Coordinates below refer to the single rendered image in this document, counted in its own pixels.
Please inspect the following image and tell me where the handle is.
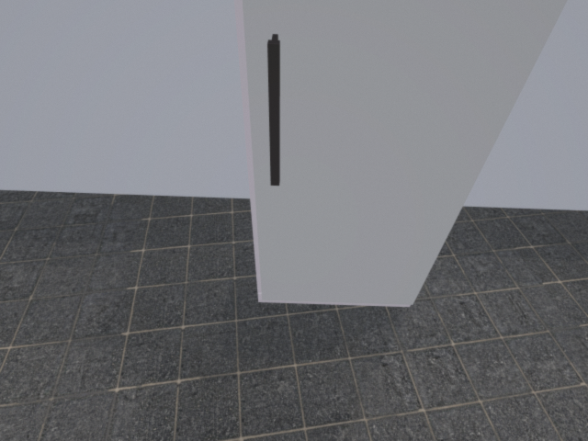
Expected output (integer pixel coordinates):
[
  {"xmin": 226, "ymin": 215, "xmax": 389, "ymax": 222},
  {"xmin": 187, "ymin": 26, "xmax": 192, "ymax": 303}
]
[{"xmin": 267, "ymin": 34, "xmax": 280, "ymax": 186}]

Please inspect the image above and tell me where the fridge door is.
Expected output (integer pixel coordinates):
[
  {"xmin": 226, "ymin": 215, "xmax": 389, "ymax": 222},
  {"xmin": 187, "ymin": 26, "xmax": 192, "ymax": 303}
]
[{"xmin": 243, "ymin": 0, "xmax": 568, "ymax": 305}]

